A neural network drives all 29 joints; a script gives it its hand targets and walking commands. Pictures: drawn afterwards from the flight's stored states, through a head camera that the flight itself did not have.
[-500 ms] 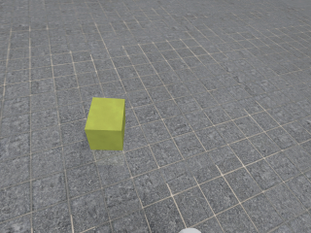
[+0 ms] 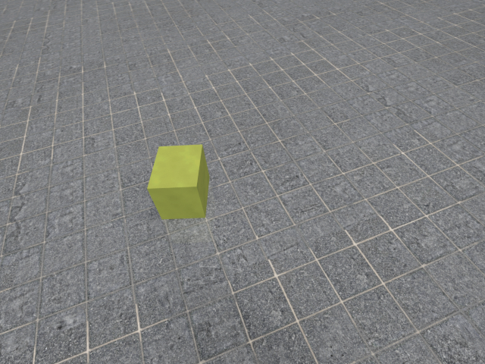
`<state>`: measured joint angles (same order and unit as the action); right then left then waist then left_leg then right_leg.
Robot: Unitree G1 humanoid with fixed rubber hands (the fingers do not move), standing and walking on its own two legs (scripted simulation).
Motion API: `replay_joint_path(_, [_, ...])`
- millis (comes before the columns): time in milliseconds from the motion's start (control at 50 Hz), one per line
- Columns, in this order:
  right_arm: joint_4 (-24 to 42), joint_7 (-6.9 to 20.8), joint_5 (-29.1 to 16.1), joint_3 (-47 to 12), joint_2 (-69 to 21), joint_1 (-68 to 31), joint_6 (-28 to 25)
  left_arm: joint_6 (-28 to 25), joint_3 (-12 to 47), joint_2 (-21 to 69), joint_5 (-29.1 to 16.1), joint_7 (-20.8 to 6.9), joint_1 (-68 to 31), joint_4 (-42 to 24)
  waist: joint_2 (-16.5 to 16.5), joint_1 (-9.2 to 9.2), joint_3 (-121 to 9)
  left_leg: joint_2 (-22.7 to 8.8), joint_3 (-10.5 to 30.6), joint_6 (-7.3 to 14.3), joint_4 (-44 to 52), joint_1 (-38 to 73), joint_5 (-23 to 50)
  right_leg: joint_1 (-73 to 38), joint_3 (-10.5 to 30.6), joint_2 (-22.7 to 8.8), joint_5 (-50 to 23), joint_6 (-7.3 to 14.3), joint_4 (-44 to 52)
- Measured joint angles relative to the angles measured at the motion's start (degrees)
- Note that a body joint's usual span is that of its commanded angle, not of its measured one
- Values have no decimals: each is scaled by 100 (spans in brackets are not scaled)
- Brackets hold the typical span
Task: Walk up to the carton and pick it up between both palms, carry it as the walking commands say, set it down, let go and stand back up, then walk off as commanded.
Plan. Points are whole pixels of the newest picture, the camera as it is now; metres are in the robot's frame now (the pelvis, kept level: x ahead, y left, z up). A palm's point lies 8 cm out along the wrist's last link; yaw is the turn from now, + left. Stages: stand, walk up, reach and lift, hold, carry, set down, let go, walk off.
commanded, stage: stand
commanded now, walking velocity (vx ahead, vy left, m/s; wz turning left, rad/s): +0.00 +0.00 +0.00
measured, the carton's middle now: (182, 182) +1.08 +0.37 -0.65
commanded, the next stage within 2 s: walk off in 0.14 s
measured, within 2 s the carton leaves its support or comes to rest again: neither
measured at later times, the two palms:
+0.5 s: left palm out of the picture -0.10 +0.20 -0.15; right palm out of the picture -0.09 -0.23 -0.16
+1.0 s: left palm out of the picture +0.12 +0.32 -0.15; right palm out of the picture +0.04 -0.14 -0.17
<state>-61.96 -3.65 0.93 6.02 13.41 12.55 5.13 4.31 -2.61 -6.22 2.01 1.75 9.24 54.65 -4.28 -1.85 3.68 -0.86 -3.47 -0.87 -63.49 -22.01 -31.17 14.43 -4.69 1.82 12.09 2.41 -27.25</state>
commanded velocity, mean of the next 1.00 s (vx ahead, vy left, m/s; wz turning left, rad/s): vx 0.35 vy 0.14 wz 0.00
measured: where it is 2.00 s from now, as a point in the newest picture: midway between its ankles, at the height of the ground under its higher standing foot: (198, 290)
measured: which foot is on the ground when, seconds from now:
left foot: up 0.00-0.10, down 0.12-0.50, up 0.52-0.76, down 0.78-1.00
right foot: down 0.00-0.14, up 0.16-0.42, down 0.44-0.78, up 0.80-1.00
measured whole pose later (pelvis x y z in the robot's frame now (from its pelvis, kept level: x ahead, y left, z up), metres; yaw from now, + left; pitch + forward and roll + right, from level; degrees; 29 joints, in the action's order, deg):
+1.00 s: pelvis +0.06 +0.09 -0.02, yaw -4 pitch -1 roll +3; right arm -61.5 -0.7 1.9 3.5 9.2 17.2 -2.7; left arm -1.0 -4.2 -8.8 2.7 -0.6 13.1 59.3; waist -0.1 -0.9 2.3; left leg 2.8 -12.9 5.6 -35.8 -14.8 -20.5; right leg 28.7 -5.3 -8.9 23.0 0.3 -64.7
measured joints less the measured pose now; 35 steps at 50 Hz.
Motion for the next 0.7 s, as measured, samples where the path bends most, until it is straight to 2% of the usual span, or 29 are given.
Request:
replay_joint_path(60, [47, -3, -51, -85, -187, -100, -29, -58, 24, -6, 12, -15, -53, 37, 151, 95, 0, -15, -71, 8, 1297, 568, -140, 247, -126, 153, -209, 85, 54])
replay_joint_path(100, [76, 42, -78, -146, -326, -157, -78, -75, 6, -62, -17, -4, -43, 108, 280, 96, -17, -10, -47, 96, 2311, 972, 57, 380, -242, 238, -350, 116, 117])
replay_joint_path(120, [76, 70, -63, -169, -407, -169, -114, -76, -11, -108, -54, 15, -8, 151, 381, 96, -34, -3, -86, 257, 2906, 1177, 503, 445, -275, 249, -407, 118, 120])
replay_joint_path(140, [56, 99, -20, -191, -526, -187, -139, -62, -40, -184, -104, 40, 61, 202, 616, 141, -22, 95, -189, 445, 3158, 1273, 818, 503, -189, 168, -336, 95, 24])
replay_joint_path(180, [109, 145, 31, -252, -616, -112, -169, -21, -104, -228, -166, 76, 316, 324, 722, 127, -130, 81, -258, 589, 3273, 1266, 970, 768, -81, 171, 611, -97, -646])
replay_joint_path(200, [142, 138, 21, -294, -646, -54, -215, 9, -110, -263, -187, 50, 422, 393, 720, 114, -154, 48, -271, 603, 3316, 1283, 993, 908, 30, 193, 823, -161, -1159])
replay_joint_path(240, [124, 88, 37, -380, -727, 57, -297, 16, -118, -345, -191, -7, 611, 539, 773, 180, -211, 45, -357, 582, 3486, 1365, 1079, 1042, 296, 140, 819, -255, -1847])
replay_joint_path(300, [1, -13, 22, -475, -838, 133, -394, 11, -122, -419, -103, -43, 834, 753, 839, 249, -240, 125, -458, 565, 3662, 1453, 1209, 888, 643, -105, 688, -388, -2167])
replay_joint_path(360, [-96, -8, 9, -496, -815, 155, -455, 47, -46, -388, -87, -22, 989, 907, 827, 272, -257, 240, -546, 598, 3693, 1465, 1257, 423, 719, -483, 679, -495, -1596])
replay_joint_path(400, [-144, 5, 25, -477, -784, 173, -467, 51, -19, -340, -73, 0, 1064, 954, 784, 244, -297, 295, -595, 627, 3587, 1404, 1212, 57, 680, -634, 952, -525, -1076])
replay_joint_path(440, [-178, 69, 11, -426, -704, 216, -436, 3, 0, -281, -17, 5, 1125, 949, 687, 257, -349, 307, -678, 631, 3372, 1309, 1084, -283, 454, -705, 1154, -488, -649])
replay_joint_path(500, [-246, 165, -41, -290, -482, 399, -376, -152, 70, -79, 4, -8, 1154, 952, 230, 156, -414, 176, -533, 617, 2964, 1199, 741, -483, 245, -610, 825, -533, -435])
replay_joint_path(540, [-314, 253, -4, -257, -383, 574, -288, -308, 64, -23, 0, -8, 1238, 854, 107, 252, -579, 184, -394, 462, 2484, 948, 304, -446, 157, -631, 919, -539, -483])
replay_joint_path(620, [-315, 515, 105, -254, -217, 606, -336, -575, 24, 52, 13, 51, 1475, 815, 125, 554, -623, 71, -230, 173, 1234, 171, 349, -640, 134, -723, 846, -596, -158])
replay_joint_path(660, [-170, 601, 107, -245, -156, 478, -398, -630, -12, 70, -6, 32, 1669, 897, 197, 611, -572, -67, -208, 84, 1218, -79, 440, -829, 196, -791, 750, -671, 125])
replay_joint_path(700, [45, 664, 87, -226, -144, 313, -443, -618, -71, 40, -6, 6, 1837, 1002, 316, 591, -511, -218, -221, 20, 1624, -211, 595, -1027, 217, -896, 697, -780, 371])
